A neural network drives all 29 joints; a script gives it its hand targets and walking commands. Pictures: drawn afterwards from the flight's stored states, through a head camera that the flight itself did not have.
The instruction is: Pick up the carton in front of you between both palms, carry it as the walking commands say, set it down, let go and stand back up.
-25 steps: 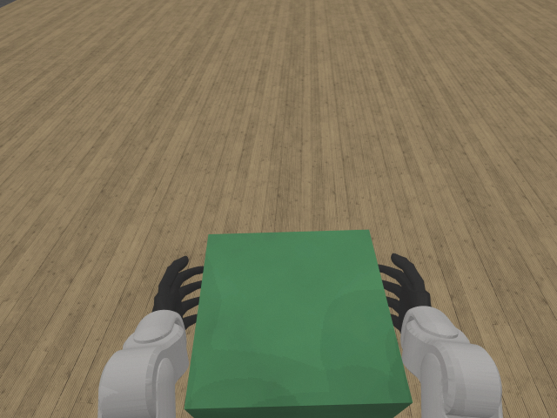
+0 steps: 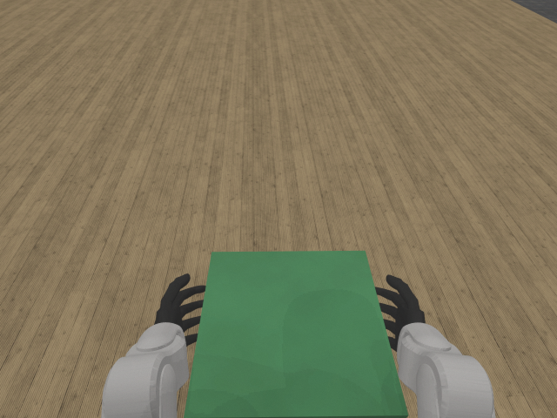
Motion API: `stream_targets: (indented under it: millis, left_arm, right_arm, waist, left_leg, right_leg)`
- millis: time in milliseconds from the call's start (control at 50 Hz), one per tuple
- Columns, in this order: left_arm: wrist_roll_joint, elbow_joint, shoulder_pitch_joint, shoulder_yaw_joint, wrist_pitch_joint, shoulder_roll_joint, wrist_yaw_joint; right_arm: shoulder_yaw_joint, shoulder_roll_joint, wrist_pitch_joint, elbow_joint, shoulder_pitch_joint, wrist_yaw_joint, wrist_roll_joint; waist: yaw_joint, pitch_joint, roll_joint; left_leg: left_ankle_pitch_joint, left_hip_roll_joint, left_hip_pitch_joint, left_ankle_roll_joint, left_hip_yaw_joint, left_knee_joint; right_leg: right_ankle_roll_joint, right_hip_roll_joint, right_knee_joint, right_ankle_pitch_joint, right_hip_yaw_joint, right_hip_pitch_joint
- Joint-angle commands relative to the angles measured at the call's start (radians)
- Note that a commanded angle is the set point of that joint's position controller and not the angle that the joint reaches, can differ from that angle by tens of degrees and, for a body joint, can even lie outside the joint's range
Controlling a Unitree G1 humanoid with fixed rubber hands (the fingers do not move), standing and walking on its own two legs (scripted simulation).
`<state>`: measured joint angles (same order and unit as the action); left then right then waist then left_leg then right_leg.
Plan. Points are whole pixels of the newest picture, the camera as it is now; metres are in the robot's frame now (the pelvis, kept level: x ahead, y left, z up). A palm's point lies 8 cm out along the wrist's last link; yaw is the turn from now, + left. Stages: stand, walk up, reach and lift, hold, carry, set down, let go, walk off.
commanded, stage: carry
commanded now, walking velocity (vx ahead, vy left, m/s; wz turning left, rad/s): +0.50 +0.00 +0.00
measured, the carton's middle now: (289, 363) +0.22 -0.01 -0.01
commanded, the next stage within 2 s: none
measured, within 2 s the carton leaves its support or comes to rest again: neither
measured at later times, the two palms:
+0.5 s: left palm (215, 163) +0.56 +0.12 +0.08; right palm (367, 160) +0.58 -0.18 +0.08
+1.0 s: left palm (207, 92) +0.90 +0.18 +0.06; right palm (319, 91) +0.90 -0.12 +0.06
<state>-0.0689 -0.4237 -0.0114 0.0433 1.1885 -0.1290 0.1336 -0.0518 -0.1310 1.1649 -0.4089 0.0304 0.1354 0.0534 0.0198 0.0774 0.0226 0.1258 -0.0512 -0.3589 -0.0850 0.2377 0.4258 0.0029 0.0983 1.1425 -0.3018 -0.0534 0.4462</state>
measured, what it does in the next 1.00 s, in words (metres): walks ahead: right foot, then left foot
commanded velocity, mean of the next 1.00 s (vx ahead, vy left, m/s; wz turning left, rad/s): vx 0.43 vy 0.00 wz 0.00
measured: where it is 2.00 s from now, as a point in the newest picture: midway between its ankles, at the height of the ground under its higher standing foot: (267, 287)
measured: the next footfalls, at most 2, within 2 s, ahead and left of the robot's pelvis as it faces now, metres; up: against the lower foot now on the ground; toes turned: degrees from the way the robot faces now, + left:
right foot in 0.38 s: +0.45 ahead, -0.13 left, +0.00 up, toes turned -8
left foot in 0.92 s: +0.80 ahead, +0.11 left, +0.00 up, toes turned +9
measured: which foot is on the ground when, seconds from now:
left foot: down 0.00-0.42, up 0.44-0.90, down 0.92-1.00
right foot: up 0.00-0.36, down 0.38-0.94, up 0.96-1.00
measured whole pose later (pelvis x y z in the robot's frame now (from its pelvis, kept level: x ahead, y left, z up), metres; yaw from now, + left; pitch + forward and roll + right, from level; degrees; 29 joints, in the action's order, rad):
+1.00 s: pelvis +0.66 +0.02 -0.01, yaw +1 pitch +3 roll +0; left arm -0.05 -0.50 -0.01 0.06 1.20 -0.13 0.13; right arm -0.04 -0.13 1.19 -0.47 0.00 0.14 0.04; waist 0.01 0.05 0.04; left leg 0.13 -0.06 -0.46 -0.08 0.24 0.54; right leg -0.03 0.08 1.03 -0.47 -0.06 0.21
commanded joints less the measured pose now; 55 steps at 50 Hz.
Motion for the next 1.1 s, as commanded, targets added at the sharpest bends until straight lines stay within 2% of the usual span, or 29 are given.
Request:
stream_targets:
  millis: [0,80,140,200,280,340,360,380,400,420,440,460,480,500,520,600,700,820,860,880,900,920,940,960,980,1000,1020,1040,1080]
  left_arm:
    - [0.247,-0.075,0.331,-0.661,-0.067,-0.975,-0.144]
    - [0.225,-0.104,0.276,-0.660,-0.084,-0.913,-0.130]
    - [0.231,-0.137,0.270,-0.660,-0.074,-0.845,-0.117]
    - [0.248,-0.185,0.286,-0.652,-0.050,-0.765,-0.101]
    - [0.258,-0.202,0.297,-0.614,-0.007,-0.644,-0.074]
    - [0.265,-0.199,0.306,-0.581,0.018,-0.593,-0.056]
    - [0.265,-0.187,0.296,-0.567,0.022,-0.588,-0.051]
    - [0.264,-0.185,0.288,-0.556,0.026,-0.587,-0.047]
    - [0.266,-0.181,0.310,-0.547,0.024,-0.582,-0.045]
    - [0.274,-0.169,0.292,-0.552,0.023,-0.619,-0.050]
    - [0.290,-0.192,0.312,-0.562,0.020,-0.662,-0.062]
    - [0.298,-0.196,0.324,-0.581,0.011,-0.721,-0.078]
    - [0.301,-0.203,0.355,-0.599,0.002,-0.767,-0.092]
    - [0.305,-0.201,0.380,-0.610,-0.006,-0.799,-0.104]
    - [0.312,-0.203,0.385,-0.619,-0.012,-0.819,-0.116]
    - [0.327,-0.218,0.364,-0.643,-0.023,-0.812,-0.143]
    - [0.303,-0.215,0.320,-0.612,-0.008,-0.716,-0.121]
    - [0.268,-0.185,0.301,-0.581,0.017,-0.659,-0.090]
    - [0.273,-0.191,0.310,-0.596,0.018,-0.669,-0.088]
    - [0.275,-0.197,0.318,-0.604,0.018,-0.676,-0.088]
    - [0.275,-0.200,0.326,-0.609,0.019,-0.673,-0.087]
    - [0.283,-0.218,0.331,-0.625,0.021,-0.695,-0.091]
    - [0.289,-0.210,0.322,-0.638,0.016,-0.710,-0.099]
    - [0.295,-0.199,0.323,-0.657,0.002,-0.772,-0.109]
    - [0.293,-0.193,0.328,-0.671,-0.013,-0.827,-0.121]
    - [0.292,-0.188,0.341,-0.681,-0.028,-0.875,-0.133]
    - [0.286,-0.181,0.346,-0.685,-0.044,-0.913,-0.140]
    - [0.278,-0.174,0.335,-0.691,-0.059,-0.938,-0.143]
    - [0.256,-0.150,0.289,-0.692,-0.082,-0.951,-0.142]
  right_arm:
    - [0.650,-0.923,-0.051,-0.137,-0.391,-0.178,-0.296]
    - [0.656,-0.847,-0.059,-0.157,-0.330,-0.184,-0.288]
    - [0.644,-0.776,-0.052,-0.179,-0.307,-0.169,-0.274]
    - [0.625,-0.709,-0.033,-0.207,-0.304,-0.141,-0.262]
    - [0.588,-0.612,0.007,-0.208,-0.310,-0.094,-0.241]
    - [0.575,-0.570,0.035,-0.223,-0.335,-0.065,-0.241]
    - [0.576,-0.560,0.043,-0.230,-0.341,-0.059,-0.243]
    - [0.578,-0.544,0.049,-0.237,-0.358,-0.053,-0.250]
    - [0.595,-0.559,0.056,-0.263,-0.377,-0.052,-0.267]
    - [0.608,-0.577,0.057,-0.269,-0.391,-0.056,-0.279]
    - [0.626,-0.635,0.053,-0.252,-0.398,-0.066,-0.286]
    - [0.630,-0.685,0.045,-0.251,-0.413,-0.079,-0.291]
    - [0.643,-0.738,0.036,-0.242,-0.426,-0.091,-0.293]
    - [0.649,-0.783,0.028,-0.231,-0.430,-0.100,-0.288]
    - [0.654,-0.809,0.019,-0.224,-0.421,-0.106,-0.277]
    - [0.656,-0.819,0.001,-0.224,-0.387,-0.105,-0.247]
    - [0.645,-0.736,0.020,-0.234,-0.364,-0.087,-0.246]
    - [0.625,-0.668,0.049,-0.227,-0.366,-0.083,-0.255]
    - [0.614,-0.670,0.049,-0.220,-0.359,-0.087,-0.260]
    - [0.604,-0.675,0.046,-0.200,-0.332,-0.090,-0.256]
    - [0.594,-0.685,0.045,-0.193,-0.315,-0.093,-0.249]
    - [0.581,-0.677,0.035,-0.180,-0.321,-0.098,-0.246]
    - [0.597,-0.723,0.027,-0.168,-0.295,-0.105,-0.255]
    - [0.604,-0.758,0.014,-0.190,-0.304,-0.117,-0.271]
    - [0.616,-0.813,-0.002,-0.192,-0.316,-0.130,-0.273]
    - [0.629,-0.864,-0.019,-0.195,-0.336,-0.144,-0.278]
    - [0.643,-0.897,-0.035,-0.199,-0.353,-0.154,-0.280]
    - [0.649,-0.908,-0.049,-0.202,-0.356,-0.163,-0.285]
    - [0.662,-0.905,-0.065,-0.199,-0.339,-0.177,-0.291]
  waist:
    - [-0.011,0.262,-0.144]
    - [-0.007,0.195,-0.140]
    - [-0.007,0.138,-0.140]
    - [-0.006,0.080,-0.141]
    - [-0.004,0.014,-0.156]
    - [-0.014,0.062,-0.178]
    - [-0.030,0.127,-0.131]
    - [-0.051,0.215,-0.043]
    - [-0.051,0.317,0.241]
    - [-0.045,0.287,0.307]
    - [-0.045,0.291,0.224]
    - [-0.039,0.290,0.123]
    - [-0.030,0.266,0.044]
    - [-0.028,0.252,0.040]
    - [-0.029,0.254,0.073]
    - [-0.028,0.198,0.108]
    - [-0.033,0.116,0.094]
    - [-0.038,0.012,0.142]
    - [-0.029,0.076,0.138]
    - [-0.010,0.137,0.087]
    - [0.008,0.218,0.004]
    - [0.007,0.346,-0.267]
    - [-0.006,0.340,-0.336]
    - [-0.004,0.334,-0.263]
    - [-0.003,0.342,-0.169]
    - [-0.007,0.315,-0.119]
    - [-0.014,0.305,-0.119]
    - [-0.018,0.308,-0.132]
    - [-0.021,0.307,-0.142]
  left_leg:
    - [0.145,-0.254,0.289,-0.011,-0.302,-0.285]
    - [0.139,-0.243,0.341,-0.037,-0.256,-0.336]
    - [0.100,-0.223,0.365,-0.034,-0.211,-0.349]
    - [0.016,-0.208,0.382,-0.036,-0.166,-0.340]
    - [-0.150,-0.207,0.417,-0.023,-0.121,-0.290]
    - [-0.408,-0.187,0.400,0.012,-0.054,-0.094]
    - [-0.476,-0.146,0.338,0.040,-0.002,0.101]
    - [-0.319,-0.118,0.175,0.068,-0.005,0.332]
    - [-0.053,0.008,-0.110,0.125,-0.041,0.669]
    - [0.330,0.069,-0.290,0.119,-0.147,0.850]
    - [0.324,-0.001,-0.334,0.084,-0.229,0.948]
    - [0.271,-0.046,-0.324,0.065,-0.252,0.936]
    - [0.206,-0.085,-0.296,0.063,-0.259,0.849]
    - [0.157,-0.101,-0.255,0.069,-0.250,0.767]
    - [0.120,-0.090,-0.230,0.074,-0.221,0.729]
    - [0.018,-0.086,-0.291,0.106,-0.169,0.526]
    - [-0.085,-0.070,-0.334,0.119,-0.111,0.266]
    - [-0.118,-0.030,-0.231,0.078,-0.040,0.081]
    - [-0.070,0.014,-0.040,0.061,0.011,0.053]
    - [-0.060,0.061,0.149,0.063,0.048,0.004]
    - [-0.090,-0.036,0.361,0.060,-0.061,-0.004]
    - [-0.132,-0.325,0.637,-0.097,-0.520,-0.039]
    - [-0.417,-0.397,0.626,-0.153,-0.672,-0.139]
    - [-0.613,-0.372,0.588,-0.138,-0.529,-0.106]
    - [-0.705,-0.346,0.542,-0.110,-0.425,-0.078]
    - [-0.697,-0.318,0.477,-0.073,-0.347,-0.093]
    - [-0.644,-0.289,0.422,-0.035,-0.288,-0.123]
    - [-0.600,-0.265,0.388,-0.021,-0.242,-0.137]
    - [-0.582,-0.248,0.340,-0.023,-0.175,-0.147]
  right_leg:
    - [-0.004,0.045,-0.089,0.089,0.010,0.125]
    - [-0.042,0.041,-0.298,0.175,-0.039,0.231]
    - [-0.052,0.038,-0.417,0.253,-0.060,0.259]
    - [-0.044,0.028,-0.500,0.300,-0.081,0.253]
    - [-0.003,0.002,-0.613,0.281,-0.117,0.190]
    - [0.027,-0.061,-0.662,0.211,-0.191,-0.032]
    - [0.027,-0.109,-0.689,0.170,-0.228,-0.222]
    - [0.038,-0.003,-0.709,0.088,-0.078,-0.448]
    - [0.170,0.276,-0.822,-0.046,0.431,-0.659]
    - [0.230,0.329,-0.939,0.138,0.605,-0.688]
    - [0.218,0.317,-0.891,0.259,0.475,-0.658]
    - [0.188,0.289,-0.863,0.329,0.373,-0.587]
    - [0.148,0.262,-0.882,0.311,0.282,-0.505]
    - [0.115,0.236,-0.916,0.239,0.215,-0.445]
    - [0.103,0.221,-0.943,0.199,0.170,-0.420]
    - [0.120,0.189,-1.023,0.143,0.078,-0.433]
    - [0.129,0.155,-1.020,0.298,-0.015,-0.505]
    - [0.095,0.150,-0.971,0.489,-0.086,-0.529]
    - [0.065,0.142,-0.811,0.686,-0.138,-0.521]
    - [0.031,0.092,-0.614,0.735,-0.191,-0.466]
    - [-0.004,0.059,-0.397,0.545,-0.185,-0.325]
    - [-0.060,-0.048,-0.058,0.251,-0.154,-0.007]
    - [-0.053,-0.130,0.120,-0.197,-0.047,0.111]
    - [-0.027,-0.073,0.183,-0.207,0.037,0.123]
    - [-0.010,-0.029,0.150,-0.170,0.053,0.118]
    - [-0.005,0.004,0.065,-0.124,0.053,0.106]
    - [-0.011,0.023,-0.036,-0.079,0.049,0.065]
    - [-0.018,0.011,-0.124,-0.053,0.022,0.024]
    - [-0.028,-0.013,-0.292,-0.050,-0.012,-0.044]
